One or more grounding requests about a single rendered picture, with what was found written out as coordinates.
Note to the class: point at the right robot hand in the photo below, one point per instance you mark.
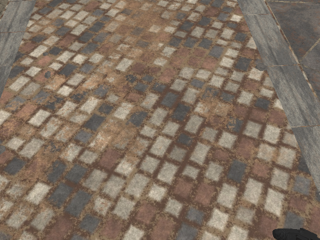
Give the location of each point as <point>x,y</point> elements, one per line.
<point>294,234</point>

